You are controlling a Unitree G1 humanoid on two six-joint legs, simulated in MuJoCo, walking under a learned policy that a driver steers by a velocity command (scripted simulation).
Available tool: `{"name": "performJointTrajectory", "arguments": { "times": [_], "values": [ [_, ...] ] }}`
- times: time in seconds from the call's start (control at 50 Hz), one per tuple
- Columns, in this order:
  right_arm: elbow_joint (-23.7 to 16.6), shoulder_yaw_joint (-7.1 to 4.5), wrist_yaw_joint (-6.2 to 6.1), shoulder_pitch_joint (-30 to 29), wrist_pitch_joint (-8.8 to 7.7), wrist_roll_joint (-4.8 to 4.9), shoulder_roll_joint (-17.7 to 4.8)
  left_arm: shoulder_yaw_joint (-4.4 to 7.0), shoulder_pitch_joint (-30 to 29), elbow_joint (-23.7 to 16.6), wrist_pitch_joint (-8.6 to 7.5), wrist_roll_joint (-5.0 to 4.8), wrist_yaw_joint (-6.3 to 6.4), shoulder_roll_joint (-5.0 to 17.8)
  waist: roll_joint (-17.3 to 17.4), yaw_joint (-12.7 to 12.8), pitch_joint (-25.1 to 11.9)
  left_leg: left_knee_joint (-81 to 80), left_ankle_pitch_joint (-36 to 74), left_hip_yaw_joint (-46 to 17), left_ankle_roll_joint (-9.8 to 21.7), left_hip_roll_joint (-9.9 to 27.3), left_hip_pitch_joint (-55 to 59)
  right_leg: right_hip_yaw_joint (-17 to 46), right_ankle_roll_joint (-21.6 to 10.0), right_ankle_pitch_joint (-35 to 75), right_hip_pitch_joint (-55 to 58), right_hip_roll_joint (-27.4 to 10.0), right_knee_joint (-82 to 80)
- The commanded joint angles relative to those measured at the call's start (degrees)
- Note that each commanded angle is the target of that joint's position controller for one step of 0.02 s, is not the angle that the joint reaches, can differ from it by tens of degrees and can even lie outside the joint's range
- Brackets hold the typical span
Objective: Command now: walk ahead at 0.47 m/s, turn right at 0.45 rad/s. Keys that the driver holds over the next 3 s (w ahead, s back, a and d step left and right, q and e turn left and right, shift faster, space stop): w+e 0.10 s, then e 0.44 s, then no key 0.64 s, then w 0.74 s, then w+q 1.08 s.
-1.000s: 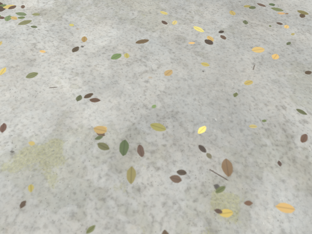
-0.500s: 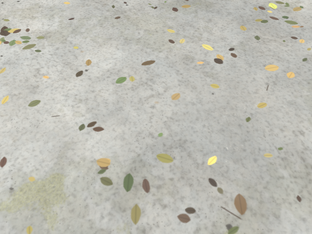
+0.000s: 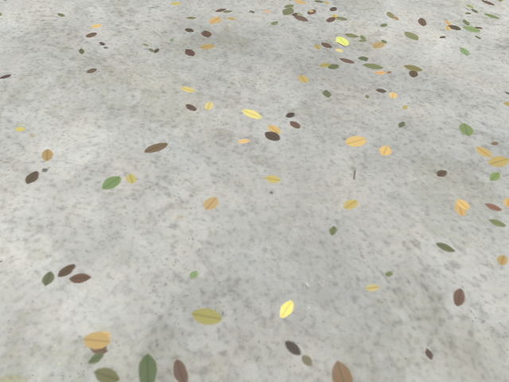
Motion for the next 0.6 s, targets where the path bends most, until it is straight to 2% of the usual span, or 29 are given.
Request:
{"name": "performJointTrajectory", "arguments": {
  "times": [0.02, 0.1, 0.12, 0.14, 0.16, 0.18, 0.2, 0.22, 0.24, 0.26, 0.28, 0.3, 0.32, 0.34, 0.38, 0.4, 0.44, 0.5, 0.56, 0.6],
  "values": [
    [-2.29, -1.49, -0.5, 1.14, -0.39, 0.28, -9.18, -1.02, -11.24, -6.96, -0.67, -0.02, -1.26, -0.12, 7.54, -1.05, 9.95, -6.77, 11.7, -3.16, 5.52, 13.75, -1.83, -3.51, 0.0, 1.78, -4.09, -1.23, -5.42],
    [-2.15, -2.1, -0.18, 2.96, 0.72, 1.09, -10.3, -1.85, -15.74, -10.16, -0.73, -0.23, -2.83, -0.67, 6.96, -1.95, 12.45, -3.06, 20.44, 0.43, 5.46, 15.48, 3.79, -8.03, -2.53, -5.09, -2.36, -0.74, -11.18],
    [-2.63, -2.29, -0.19, 1.52, 1.17, 1.22, -11.02, -1.69, -15.45, -10.83, -0.79, -0.06, -3.2, -0.19, 7.68, -0.65, 12.41, 0.7, 32.87, 2.19, 4.84, 15.08, 3.8, -10.0, -3.46, -7.96, 1.07, 0.66, -12.92],
    [-3.11, -2.67, -0.42, 0.87, 1.64, 1.51, -12.35, -1.2, -13.88, -11.2, -0.83, 0.36, -3.49, 0.81, 9.4, 0.96, 10.34, 6.19, 49.4, 3.19, 4.33, 15.0, 3.62, -12.66, -4.32, -10.82, 6.55, 3.28, -13.03],
    [-3.6, -3.03, -0.79, 0.34, 2.14, 1.81, -13.44, -0.24, -8.35, -10.33, -0.92, 0.5, -3.65, 2.66, 10.86, 4.18, 6.49, 14.46, 62.42, 3.64, 3.56, 14.68, 2.96, -14.3, -5.37, -12.17, 14.31, 6.11, -13.14],
    [-4.5, -3.13, -0.95, -1.12, 2.32, 2.03, -14.14, 1.44, 1.62, -7.89, -1.01, 0.27, -3.51, 6.0, 10.68, 9.21, 0.62, 25.86, 64.36, 3.86, 2.02, 13.12, 0.15, -13.64, -7.3, -6.47, 27.01, 8.1, -18.01],
    [-6.01, -3.12, -0.75, -2.63, 1.59, 1.91, -14.39, 3.17, 8.97, -6.37, -0.57, 0.3, -2.18, 10.28, 8.05, 13.19, -4.16, 40.25, 50.43, 3.39, -1.09, 10.47, -12.49, -6.0, -9.91, 3.12, 43.62, 4.59, -20.71],
    [-8.86, -1.04, 0.38, 0.23, -0.07, -1.85, -6.24, 3.53, 10.56, -5.87, 0.06, 1.08, -0.29, 16.29, -10.96, 7.13, -11.88, 63.15, -19.36, 1.55, -4.3, 1.15, -34.68, 15.84, -16.81, 34.7, 64.17, -12.26, -13.22],
    [-10.4, -0.6, 1.46, 1.87, -2.04, 0.95, -7.58, 2.71, 12.56, -8.05, -0.13, 2.13, -0.4, 15.91, -8.24, 8.41, -27.17, 74.85, -25.85, -12.29, -4.8, -3.52, -39.2, 36.39, -26.76, 28.75, 69.85, -22.1, -21.3],
    [-11.83, -1.75, 1.55, -6.15, -2.71, 3.23, -10.42, 1.95, 11.26, -8.51, -0.07, 2.3, -0.34, 12.5, -2.79, 10.49, -21.71, 75.19, -20.1, -15.08, -3.61, -0.38, -41.92, 27.99, -23.23, 28.9, 63.92, -17.93, -23.75],
    [-13.32, -1.63, 0.98, -9.59, -2.49, 3.34, -9.97, 1.32, 5.98, -9.23, -0.4, 0.97, -0.3, 9.79, -1.13, 8.63, -12.66, 70.73, -14.31, -13.47, -3.06, 1.68, -43.87, 19.64, -19.79, 26.57, 54.63, -14.36, -24.77],
    [-12.6, -2.16, 0.05, -10.03, -1.73, 2.0, -10.63, 0.77, 1.52, -10.62, -0.58, 0.41, -0.29, 8.1, 3.34, 6.32, -7.43, 67.39, -11.26, -13.0, -3.41, 3.29, -41.42, 15.67, -17.51, 24.37, 44.47, -11.77, -26.87],
    [-13.01, -2.83, -0.52, -9.03, -0.72, 1.21, -11.42, 0.62, -0.75, -11.41, -0.55, 0.65, -0.19, 7.6, 3.99, 4.13, -5.21, 64.58, -9.51, -13.37, -3.56, 4.05, -37.36, 13.59, -17.1, 22.81, 36.52, -10.38, -28.46],
    [-13.6, -3.18, -0.73, -8.26, 0.38, 1.05, -11.3, 0.56, -1.36, -11.68, -0.51, 1.37, -0.24, 7.79, 3.25, 2.7, -4.11, 62.25, -8.82, -13.47, -3.6, 4.17, -33.99, 12.41, -17.0, 22.07, 31.08, -9.47, -29.76],
    [-14.95, -3.04, -1.19, -7.97, 1.69, 0.69, -9.25, 0.73, -1.45, -11.64, -0.73, 1.78, -0.05, 8.78, 0.79, 1.19, -3.27, 55.58, -7.37, -12.66, -4.34, 3.27, -31.72, 10.0, -16.84, 24.83, 25.34, -7.8, -30.22],
    [-15.75, -2.98, -1.41, -9.04, 2.0, 0.37, -8.94, 0.9, -1.0, -11.69, -0.73, 1.87, 0.24, 9.41, -0.16, 1.22, -3.41, 51.92, -5.69, -12.35, -4.67, 2.49, -31.82, 9.34, -16.52, 25.86, 24.4, -7.04, -29.97],
    [-17.27, -2.79, -1.57, -11.86, 2.54, 0.0, -8.81, 1.18, -0.32, -11.96, -0.04, 1.46, 0.99, 10.39, -1.59, 1.78, -4.64, 45.66, -1.89, -12.39, -5.35, 1.35, -32.41, 9.67, -15.5, 23.56, 24.77, -6.27, -29.21],
    [-19.35, -2.46, -1.12, -16.89, 3.22, 0.32, -9.15, 1.29, -0.03, -12.61, 1.51, 0.56, 1.99, 10.78, -2.95, 3.24, -5.43, 37.49, 4.01, -13.13, -5.8, -0.25, -31.02, 11.44, -12.92, 11.54, 24.82, -4.8, -28.6],
    [-21.05, -2.3, -0.51, -20.62, 3.51, 0.87, -9.74, 1.17, 0.46, -12.93, 2.63, 0.62, 2.59, 10.64, -4.65, 4.44, -4.29, 30.63, 4.1, -13.79, -5.89, -1.67, -29.56, 14.64, -11.49, 0.28, 25.42, -4.37, -27.64],
    [-21.5, -2.36, -0.01, -20.79, 3.16, 1.0, -10.41, 0.77, 1.06, -13.03, 2.97, 0.9, 2.64, 9.88, -6.04, 4.77, -4.34, 26.84, 2.13, -13.41, -5.48, -2.32, -27.07, 16.57, -11.0, 0.74, 26.92, -4.77, -25.2]
  ]
}}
